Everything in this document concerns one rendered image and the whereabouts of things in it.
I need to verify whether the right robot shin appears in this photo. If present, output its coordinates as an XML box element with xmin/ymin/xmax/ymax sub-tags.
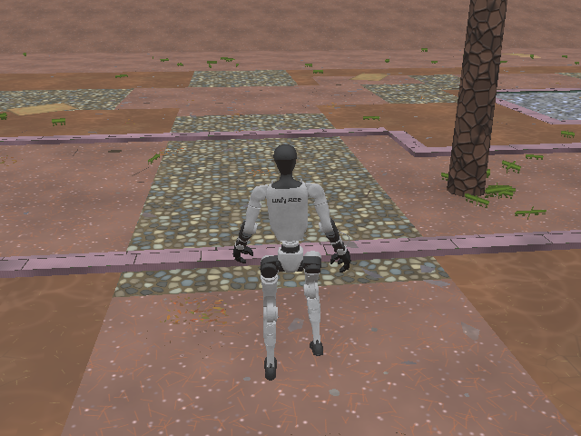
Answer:
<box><xmin>307</xmin><ymin>282</ymin><xmax>320</xmax><ymax>344</ymax></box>

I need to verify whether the right robot forearm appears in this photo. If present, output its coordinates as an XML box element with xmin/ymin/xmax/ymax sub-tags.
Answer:
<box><xmin>325</xmin><ymin>218</ymin><xmax>347</xmax><ymax>255</ymax></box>

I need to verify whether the left robot foot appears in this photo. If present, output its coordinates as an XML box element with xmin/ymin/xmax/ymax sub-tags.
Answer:
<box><xmin>264</xmin><ymin>357</ymin><xmax>277</xmax><ymax>381</ymax></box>

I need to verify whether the left robot hand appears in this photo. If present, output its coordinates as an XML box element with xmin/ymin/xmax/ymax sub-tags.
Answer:
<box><xmin>233</xmin><ymin>245</ymin><xmax>253</xmax><ymax>263</ymax></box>

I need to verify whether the left robot upper arm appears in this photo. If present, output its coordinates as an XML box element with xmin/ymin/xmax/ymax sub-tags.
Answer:
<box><xmin>243</xmin><ymin>184</ymin><xmax>268</xmax><ymax>234</ymax></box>

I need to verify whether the right robot hand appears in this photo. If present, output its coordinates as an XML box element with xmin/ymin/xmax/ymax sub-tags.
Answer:
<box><xmin>330</xmin><ymin>249</ymin><xmax>351</xmax><ymax>273</ymax></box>

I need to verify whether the left robot forearm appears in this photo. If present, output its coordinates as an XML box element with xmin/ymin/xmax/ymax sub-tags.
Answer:
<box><xmin>235</xmin><ymin>221</ymin><xmax>252</xmax><ymax>250</ymax></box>

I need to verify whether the right robot upper arm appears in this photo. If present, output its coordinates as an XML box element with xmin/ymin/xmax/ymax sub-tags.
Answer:
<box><xmin>306</xmin><ymin>183</ymin><xmax>333</xmax><ymax>233</ymax></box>

